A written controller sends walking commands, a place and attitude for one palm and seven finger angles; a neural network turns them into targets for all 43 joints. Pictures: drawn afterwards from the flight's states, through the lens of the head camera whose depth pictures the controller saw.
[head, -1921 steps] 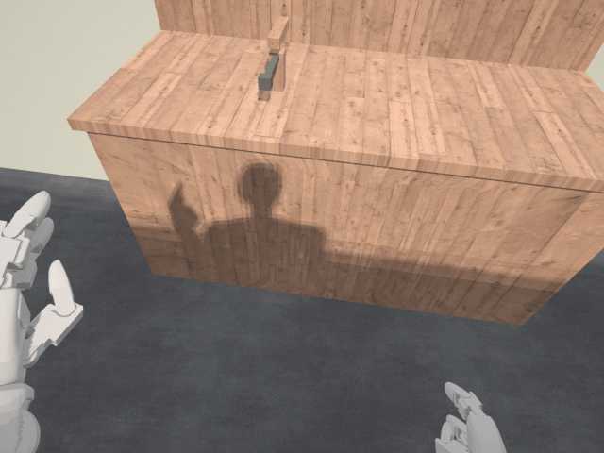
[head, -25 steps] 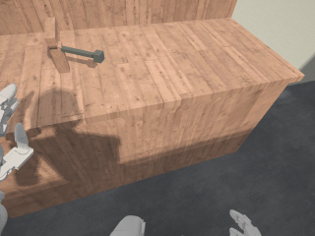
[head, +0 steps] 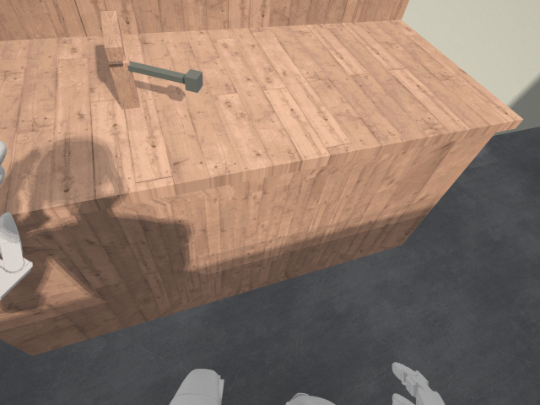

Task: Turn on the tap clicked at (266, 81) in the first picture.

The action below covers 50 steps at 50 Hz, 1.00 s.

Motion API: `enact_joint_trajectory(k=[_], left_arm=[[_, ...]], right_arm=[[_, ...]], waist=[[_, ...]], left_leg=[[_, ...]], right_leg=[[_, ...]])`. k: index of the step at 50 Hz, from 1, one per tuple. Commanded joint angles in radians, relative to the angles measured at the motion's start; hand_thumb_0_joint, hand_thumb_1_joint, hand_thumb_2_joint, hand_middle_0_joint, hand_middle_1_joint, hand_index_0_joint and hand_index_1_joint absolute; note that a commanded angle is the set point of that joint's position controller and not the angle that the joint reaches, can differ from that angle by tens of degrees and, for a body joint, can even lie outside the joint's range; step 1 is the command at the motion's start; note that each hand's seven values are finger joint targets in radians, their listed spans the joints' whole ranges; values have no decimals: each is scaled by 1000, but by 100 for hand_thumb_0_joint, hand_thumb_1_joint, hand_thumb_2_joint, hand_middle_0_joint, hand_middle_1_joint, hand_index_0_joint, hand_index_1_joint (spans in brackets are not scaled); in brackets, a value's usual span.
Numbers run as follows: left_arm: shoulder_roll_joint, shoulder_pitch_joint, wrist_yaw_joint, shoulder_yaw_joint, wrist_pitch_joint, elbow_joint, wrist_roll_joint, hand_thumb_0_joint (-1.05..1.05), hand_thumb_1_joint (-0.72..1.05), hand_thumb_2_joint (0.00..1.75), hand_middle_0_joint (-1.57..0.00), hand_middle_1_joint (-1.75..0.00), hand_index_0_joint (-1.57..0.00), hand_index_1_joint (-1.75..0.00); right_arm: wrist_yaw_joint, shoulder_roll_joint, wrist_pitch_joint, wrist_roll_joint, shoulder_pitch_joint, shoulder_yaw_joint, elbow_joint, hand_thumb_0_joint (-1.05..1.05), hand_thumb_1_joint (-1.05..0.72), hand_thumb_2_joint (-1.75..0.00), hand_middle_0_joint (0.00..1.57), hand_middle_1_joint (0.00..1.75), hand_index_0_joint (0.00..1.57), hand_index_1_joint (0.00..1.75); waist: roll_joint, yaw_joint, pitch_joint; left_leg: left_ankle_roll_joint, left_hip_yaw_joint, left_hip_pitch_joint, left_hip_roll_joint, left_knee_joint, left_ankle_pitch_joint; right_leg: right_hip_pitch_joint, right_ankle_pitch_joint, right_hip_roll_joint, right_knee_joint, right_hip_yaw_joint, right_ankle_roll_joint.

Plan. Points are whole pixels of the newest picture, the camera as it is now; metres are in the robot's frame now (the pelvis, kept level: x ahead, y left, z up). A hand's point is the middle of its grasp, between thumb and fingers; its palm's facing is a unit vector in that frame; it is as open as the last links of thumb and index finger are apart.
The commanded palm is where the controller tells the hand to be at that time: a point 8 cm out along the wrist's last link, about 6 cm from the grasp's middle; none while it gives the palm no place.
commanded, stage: come to a stop and stand still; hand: left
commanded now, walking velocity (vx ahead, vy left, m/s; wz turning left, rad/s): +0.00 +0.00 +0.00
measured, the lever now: (193, 81) +0.63 +0.19 +0.11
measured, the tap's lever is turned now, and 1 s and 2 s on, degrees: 57 57 57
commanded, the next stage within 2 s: look again from close up in 0.46 s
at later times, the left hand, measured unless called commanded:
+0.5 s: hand out of the picture +0.17 +0.30 +0.16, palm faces +0.42 -0.80 -0.42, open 7.4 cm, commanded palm +0.12 +0.31 +0.20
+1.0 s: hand out of the picture +0.10 +0.34 +0.19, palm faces +0.44 -0.85 -0.31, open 7.4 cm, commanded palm +0.05 +0.34 +0.20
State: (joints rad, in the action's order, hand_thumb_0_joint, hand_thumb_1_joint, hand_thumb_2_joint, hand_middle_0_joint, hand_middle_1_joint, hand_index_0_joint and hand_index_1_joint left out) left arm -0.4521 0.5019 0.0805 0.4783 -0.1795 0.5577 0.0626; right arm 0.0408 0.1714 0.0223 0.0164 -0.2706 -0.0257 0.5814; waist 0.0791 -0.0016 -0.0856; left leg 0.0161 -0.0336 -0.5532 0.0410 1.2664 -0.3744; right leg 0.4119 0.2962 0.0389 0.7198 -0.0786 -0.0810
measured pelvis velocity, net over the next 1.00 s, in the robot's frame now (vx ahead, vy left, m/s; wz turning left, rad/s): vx -0.12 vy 0.07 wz -0.04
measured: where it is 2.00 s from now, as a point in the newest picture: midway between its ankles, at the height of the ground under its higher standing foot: outside the picture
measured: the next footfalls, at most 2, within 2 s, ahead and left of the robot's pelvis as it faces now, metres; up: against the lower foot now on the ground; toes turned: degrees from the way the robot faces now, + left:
left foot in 0.04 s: +0.02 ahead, +0.15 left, +0.00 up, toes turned +2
right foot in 0.28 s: +0.04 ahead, -0.05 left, +0.00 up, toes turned +1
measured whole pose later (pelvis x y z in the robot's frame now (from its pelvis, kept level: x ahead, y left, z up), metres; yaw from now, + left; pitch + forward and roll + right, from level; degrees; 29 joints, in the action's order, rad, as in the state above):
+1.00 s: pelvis -0.12 +0.07 +0.01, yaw -2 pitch -6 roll -1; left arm -0.40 0.35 0.09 0.43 -0.22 0.37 0.08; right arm 0.00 0.17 0.08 0.02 -0.27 0.05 0.60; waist 0.05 -0.02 -0.06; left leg 0.03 0.05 -0.28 0.01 0.66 -0.30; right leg 0.38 0.31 0.00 0.65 -0.05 -0.02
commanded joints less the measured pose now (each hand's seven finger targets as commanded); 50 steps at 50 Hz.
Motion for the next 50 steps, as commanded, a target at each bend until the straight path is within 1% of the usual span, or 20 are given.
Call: enact_joint_trajectory(k=[1,3,5,6,9,15,18,21,27,28,29,31,33,35,38,41,44,46,49,50], left_arm=[[-166,-229,67,19,-70,357,-27,0,90,90,-20,-30,-20,-30],[-148,-277,81,14,-80,357,-37,0,90,90,-20,-30,-20,-30],[-191,-283,84,48,-93,358,-58,0,90,90,-20,-30,-20,-30],[-226,-313,82,91,-97,360,-43,0,90,90,-20,-30,-20,-30],[-163,-218,54,100,-90,234,-35,0,90,90,-20,-30,-20,-30],[-147,-16,6,150,-53,-6,22,0,90,90,-20,-30,-20,-30],[-122,-127,4,74,-39,14,18,0,90,90,-20,-30,-20,-30],[-124,-56,12,50,-38,62,14,0,90,90,-20,-30,-20,-30],[-194,-220,98,27,-66,400,-29,0,90,90,-20,-30,-20,-30],[-779,-1069,99,494,-172,565,-161,0,90,90,-20,-30,-20,-30],[-608,-911,88,361,-161,295,-124,0,90,90,-20,-30,-20,-30],[-235,-546,52,99,-154,66,-64,0,90,90,-20,-30,-20,-30],[-181,-441,39,16,-142,132,-42,0,90,90,-20,-30,-20,-30],[-52,-198,-4,-47,-121,134,-28,0,90,90,-20,-30,-20,-30],[-79,-31,5,37,-90,41,-9,0,90,90,-20,-30,-20,-30],[-201,-108,26,153,-92,-56,34,0,90,90,-20,-30,-20,-30],[-236,-293,44,170,-99,30,42,0,90,90,-20,-30,-20,-30],[-171,-263,33,108,-107,33,34,0,90,90,-20,-30,-20,-30],[-77,-382,22,-18,-129,167,-7,0,90,90,-20,-30,-20,-30],[-73,-423,23,-43,-133,148,-22,0,90,90,-20,-30,-20,-30]], right_arm=[[-48,135,145,-10,91,-38,-152,0,-90,-90,20,30,20,30],[-53,142,167,-14,78,-54,-139,0,-90,-90,20,30,20,30],[-43,114,182,-18,83,-43,-119,0,-90,-90,20,30,20,30],[-29,123,177,-24,93,-38,-137,0,-90,-90,20,30,20,30],[-4,154,144,7,96,-60,-132,0,-90,-90,20,30,20,30],[-3,154,77,32,72,-46,-197,0,-90,-90,20,30,20,30],[6,197,56,34,68,-87,-211,0,-90,-90,20,30,20,30],[0,149,54,16,121,-46,-190,0,-90,-90,20,30,20,30],[-48,135,126,-5,97,-36,-157,0,-90,-90,20,30,20,30],[-66,43,240,-35,-62,0,-57,0,-90,-90,20,30,20,30],[-71,40,283,-17,-15,18,-117,0,-90,-90,20,30,20,30],[-35,126,287,-15,60,-27,-109,0,-90,-90,20,30,20,30],[11,138,241,-19,68,-54,-115,0,-90,-90,20,30,20,30],[46,148,217,-16,52,-71,-151,0,-90,-90,20,30,20,30],[48,144,156,22,100,-43,-193,0,-90,-90,20,30,20,30],[-5,144,142,26,129,-23,-207,0,-90,-90,20,30,20,30],[-43,143,114,26,140,-1,-188,0,-90,-90,20,30,20,30],[-61,132,123,8,152,16,-178,0,-90,-90,20,30,20,30],[-65,136,157,1,206,36,-208,0,-90,-90,20,30,20,30],[-61,132,172,2,189,23,-192,0,-90,-90,20,30,20,30]], waist=[[-196,5,194],[-431,7,179],[-446,13,190],[-558,43,142],[-260,24,89],[-2,11,170],[351,16,178],[-43,16,64],[-87,-16,243],[36,-47,187],[-138,-61,342],[-342,-41,450],[-678,13,392],[-510,0,281],[34,-28,208],[362,-29,207],[176,1,116],[-127,-9,145],[-571,-35,67],[-492,-37,84]], left_leg=[[22,99,412,-38,-721,128],[38,65,513,47,-905,363],[95,-69,507,145,-813,716],[129,-268,377,187,-799,645],[169,-263,294,203,-752,427],[74,-91,107,108,-397,193],[-24,-47,-20,-105,152,-94],[-20,-87,-3,-29,188,12],[22,38,269,-41,-595,52],[-44,235,158,-190,-798,150],[-17,80,215,-65,-937,294],[13,56,542,18,-792,728],[48,-35,884,70,-651,1093],[73,-101,742,125,-739,861],[22,-23,212,122,-686,673],[-31,37,52,-21,-384,-25],[-8,8,244,14,-616,-49],[9,16,349,-1,-777,-17],[87,-174,-96,150,-1150,-544],[86,-156,-119,149,-1127,-514]], right_leg=[[68,28,-155,-82,160,-79],[99,124,-24,268,48,-20],[182,213,34,491,44,24],[190,231,23,512,82,40],[121,91,-7,378,154,38],[-293,-144,-39,-241,41,8],[-214,-461,-283,-297,467,-129],[30,-79,-312,-328,503,-193],[-142,-264,-245,-175,335,-105],[-256,-945,-55,-220,304,77],[-429,-803,-170,-11,229,-25],[-239,-695,-72,100,188,110],[188,-70,-45,193,45,90],[217,87,-54,163,43,51],[-291,-282,-24,-143,-22,49],[-353,-514,-266,-297,209,-78],[-13,81,-271,-386,241,-25],[43,332,-174,-351,185,13],[-282,102,-15,69,37,76],[-317,53,-16,107,29,74]])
